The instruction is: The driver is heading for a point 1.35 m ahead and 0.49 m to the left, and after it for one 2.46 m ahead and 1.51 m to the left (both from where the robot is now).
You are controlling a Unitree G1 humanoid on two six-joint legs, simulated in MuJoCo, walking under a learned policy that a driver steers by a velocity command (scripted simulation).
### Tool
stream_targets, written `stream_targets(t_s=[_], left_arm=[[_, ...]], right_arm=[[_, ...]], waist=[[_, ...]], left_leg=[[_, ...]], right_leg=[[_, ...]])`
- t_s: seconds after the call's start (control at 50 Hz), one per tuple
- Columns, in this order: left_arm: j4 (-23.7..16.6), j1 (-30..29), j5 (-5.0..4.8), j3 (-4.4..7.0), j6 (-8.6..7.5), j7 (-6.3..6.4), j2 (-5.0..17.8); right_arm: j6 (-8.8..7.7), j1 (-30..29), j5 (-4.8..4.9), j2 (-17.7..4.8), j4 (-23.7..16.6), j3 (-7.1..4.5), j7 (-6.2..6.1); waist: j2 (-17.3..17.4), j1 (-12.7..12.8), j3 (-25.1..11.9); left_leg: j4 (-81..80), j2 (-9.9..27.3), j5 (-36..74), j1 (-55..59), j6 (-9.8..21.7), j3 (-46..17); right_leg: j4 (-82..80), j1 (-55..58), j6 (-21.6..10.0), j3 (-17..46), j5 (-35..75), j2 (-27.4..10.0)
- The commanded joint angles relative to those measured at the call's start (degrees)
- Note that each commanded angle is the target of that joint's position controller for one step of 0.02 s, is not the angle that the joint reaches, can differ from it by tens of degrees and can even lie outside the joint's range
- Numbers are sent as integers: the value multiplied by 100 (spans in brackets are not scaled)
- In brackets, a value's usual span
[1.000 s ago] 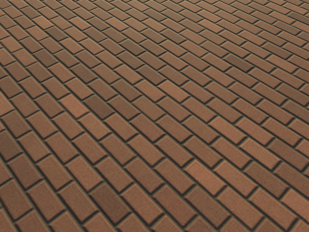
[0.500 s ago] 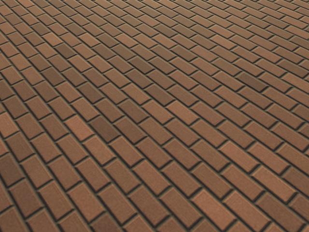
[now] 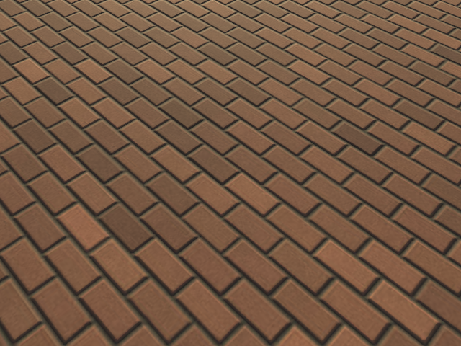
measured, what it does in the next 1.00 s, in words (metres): walks ahead: right foot, then right foot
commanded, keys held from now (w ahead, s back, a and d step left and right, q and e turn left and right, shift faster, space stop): no key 0.32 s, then w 0.32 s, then w+q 0.36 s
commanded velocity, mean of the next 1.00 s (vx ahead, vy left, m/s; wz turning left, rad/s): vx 0.24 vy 0.00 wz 0.11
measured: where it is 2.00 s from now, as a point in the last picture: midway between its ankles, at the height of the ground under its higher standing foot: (206, 263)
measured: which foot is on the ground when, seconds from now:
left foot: down 0.00-0.82, up 0.84-1.00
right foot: up 0.00-0.04, down 0.06-0.52, up 0.54-0.80, down 0.82-1.00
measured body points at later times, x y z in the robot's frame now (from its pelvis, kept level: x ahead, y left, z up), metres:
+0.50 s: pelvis +0.08 -0.02 -0.01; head +0.09 -0.02 +0.44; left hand +0.07 +0.21 -0.16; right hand +0.11 -0.27 -0.16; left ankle +0.07 +0.07 -0.74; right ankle +0.04 -0.14 -0.73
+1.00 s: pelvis +0.27 -0.12 +0.01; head +0.28 -0.14 +0.46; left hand +0.28 +0.14 -0.12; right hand +0.38 -0.38 -0.13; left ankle +0.24 +0.04 -0.63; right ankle +0.29 -0.21 -0.74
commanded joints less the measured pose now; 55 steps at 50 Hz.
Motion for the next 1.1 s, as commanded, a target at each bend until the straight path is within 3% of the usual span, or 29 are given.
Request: stream_targets(t_s=[0.02, 0.06, 0.08, 0.1, 0.12, 0.14, 0.22, 0.32, 0.34, 0.38, 0.44, 0.5, 0.54, 0.58, 0.62, 0.66, 0.7, 0.72, 0.76, 0.8, 0.82, 0.84, 0.86, 0.88, 0.9, 0.94, 0.98, 1.04, 1.1], left_arm=[[132, 893, 61, 122, 144, 6, 400], [149, 877, 142, 114, 122, -3, 385], [133, 892, 145, 121, 93, 4, 527], [272, 695, 47, 233, 54, -11, 915], [247, 555, 30, 188, -18, -39, 603], [273, 480, 53, 157, -80, -46, 455], [327, 505, -20, 175, -219, -57, 394], [452, 748, -21, 165, -201, -65, 384], [526, 893, -34, 172, -185, -65, 381], [525, 951, -96, 234, -160, -61, 534], [418, 946, -176, 219, -339, -85, 437], [258, 703, -185, 186, -556, -174, 266], [20, 345, -166, 113, -669, -261, 4], [-259, -384, -171, 139, -741, -330, 255], [-351, -561, -222, 166, -753, -384, 380], [-414, -648, -218, 169, -722, -418, 363], [-364, -531, -178, 106, -685, -444, 148], [-313, -418, -179, 131, -661, -450, 207], [-187, -28, -204, 244, -592, -414, 475], [-24, 746, -207, 423, -534, -306, 805], [82, 1547, -142, 577, -553, -238, 1286], [73, 2004, 8, 604, -565, -247, 1825], [68, 1771, 60, 515, -642, -305, 1587], [-57, 1138, -53, 399, -699, -356, 1186], [-149, 553, -102, 315, -716, -393, 912], [-140, 90, 11, 233, -706, -428, 598], [7, 317, 50, 226, -717, -382, 506], [103, 571, 95, 275, -709, -273, 693], [88, 650, 120, 302, -667, -179, 797]], right_arm=[[39, -466, 120, -741, -378, -128, -118], [73, -178, 151, -521, -244, -55, -131], [80, -77, 155, -547, -220, -66, -135], [127, 281, 167, -500, -192, -104, -176], [157, 229, 88, -560, -125, -108, -221], [180, 263, 79, -549, -109, -122, -238], [197, 309, 71, -431, 41, -103, -236], [173, 234, 126, -398, 117, -98, -190], [187, 339, 139, -370, 193, -94, -190], [211, 393, 216, -497, 233, -158, -195], [28, 456, 288, -469, 188, -174, -167], [-176, 1010, 318, -571, 290, -233, -101], [-246, 1651, 327, -989, 425, -351, -74], [-341, 2088, 189, -910, 479, -338, -71], [-346, 1859, 174, -871, 370, -305, -86], [-227, 1318, 225, -693, 179, -228, -97], [-97, 856, 227, -839, -1, -251, -114], [-64, 904, 243, -1029, -6, -304, -121], [-44, 1023, 299, -1114, 22, -338, -137], [-84, 884, 293, -889, -32, -278, -157], [-105, 754, 228, -494, -156, -181, -148], [-206, 1189, 198, 128, -344, -69, -184], [-269, 1403, 405, -155, -316, -164, -164], [-269, 1110, 480, -400, -416, -223, -136], [-234, 781, 418, -488, -484, -265, -138], [-103, 852, 329, -482, -416, -373, -158], [14, 844, 338, -391, -431, -407, -92], [89, 365, 305, -332, -652, -442, -42], [108, -133, 275, -318, -887, -447, 24]], waist=[[741, 421, -225], [470, 406, 62], [200, 283, 255], [-759, -104, 375], [-780, -27, 410], [-753, -81, 331], [-114, -7, 83], [95, 101, -175], [115, 122, -304], [113, 119, 54], [216, 91, 659], [472, -134, 537], [1256, -287, 298], [1061, -596, 259], [558, -421, 83], [440, -178, 287], [643, 40, 361], [770, 100, 301], [751, 346, 214], [692, 845, -50], [-172, 1204, -453], [-1785, 935, -1069], [-1679, 735, -1072], [-1057, 542, -386], [-618, 421, -24], [-528, 114, 95], [-525, 82, 74], [-161, 97, 146], [-99, 147, 266]], left_leg=[[-1220, 1409, -2317, -1085, 593, -1318], [-1068, 1188, -2937, -1144, 172, -1299], [-669, 983, -2649, -1076, -2, -1144], [-485, 530, -2041, -495, -123, -554], [-141, 481, -1588, 113, -205, -451], [-13, 486, -1333, 383, -190, -425], [29, 583, -922, 398, -83, -486], [195, 601, -99, 543, -83, -470], [258, 523, -611, 600, -54, -389], [373, 443, -2451, 240, 85, -386], [279, 743, -3232, -171, 338, -869], [111, 1137, -2992, 599, 648, -1590], [-541, 2218, -2527, 1695, 1267, -3356], [-699, 2864, -1218, 2576, 1575, -4203], [-636, 2735, -641, 2844, 1272, -3600], [-1018, 2289, -741, 1891, 822, -2648], [-1170, 1548, -884, 380, 484, -1585], [-1129, 1410, -946, -17, 457, -1378], [-833, 1365, -1194, -428, 350, -1353], [224, 1139, -678, -683, 55, -1242], [2124, 692, -855, -1271, -293, -744], [4297, 95, -2742, -2343, -467, -625], [5474, 244, -2615, -2749, -357, -1288], [5763, 588, -2049, -3112, -184, -1289], [5585, 835, -1412, -2965, -91, -1199], [4938, 1076, -725, -2341, -22, -1221], [4706, 1098, -426, -2150, -12, -1128], [4293, 1068, 26, -2668, -71, -1222], [3475, 1028, 491, -2933, -204, -1213]], right_leg=[[-733, 1596, -136, -305, 593, 160], [-1496, 1677, -345, -125, 652, -14], [-1880, 1488, -489, 145, 492, -274], [-2079, 599, -641, 202, -632, -191], [-2386, 118, -594, 211, -1109, -89], [-2495, 5, -493, 208, -1125, -91], [-2117, 562, -346, 24, 126, 45], [-1819, 1002, -381, -97, 1101, 105], [-1813, 1071, -420, -159, 584, 164], [-1782, 749, -659, -104, -1110, 202], [-1757, 278, -947, 224, -1794, -8], [-1005, -396, -949, -13, -1158, 147], [355, -1365, -783, -540, -407, 437], [1936, -2731, -758, -128, -1419, 214], [2532, -3271, -746, 61, -1050, -194], [1491, -2516, -627, -74, -559, -388], [110, -592, -419, -532, 178, -2], [-193, 119, -289, -729, 569, 241], [-649, 1144, -148, -820, 1177, 463], [-897, 2166, -240, -707, 979, 433], [-1384, 2995, -530, 453, 266, -564], [-2453, 3778, -1204, 3093, -313, -2024], [-3164, 3389, -1571, 4390, -1491, -2283], [-3154, 2799, -1399, 3636, -1907, -2178], [-3134, 2165, -1144, 2576, -1344, -1844], [-3245, 1560, -799, 1039, -30, -1231], [-3313, 1561, -795, 334, 913, -1090], [-3381, 1846, -931, -118, 1624, -1181], [-3516, 2008, -1014, -467, 1729, -1274]])
Keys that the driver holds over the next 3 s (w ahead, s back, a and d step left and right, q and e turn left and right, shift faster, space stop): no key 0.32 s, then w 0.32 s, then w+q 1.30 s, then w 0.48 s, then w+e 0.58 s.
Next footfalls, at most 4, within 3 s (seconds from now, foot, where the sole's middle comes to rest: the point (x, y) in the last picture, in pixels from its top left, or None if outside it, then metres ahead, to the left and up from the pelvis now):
0.06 right None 0.08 -0.14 -0.77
0.82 right None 0.33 -0.21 -0.77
1.40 left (203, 319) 0.57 0.09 -0.77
1.88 right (208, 218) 0.93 0.08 -0.77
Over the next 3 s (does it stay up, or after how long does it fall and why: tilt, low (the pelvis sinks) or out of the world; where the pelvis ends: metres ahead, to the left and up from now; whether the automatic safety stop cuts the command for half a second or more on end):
stays up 1.16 0.47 -0.02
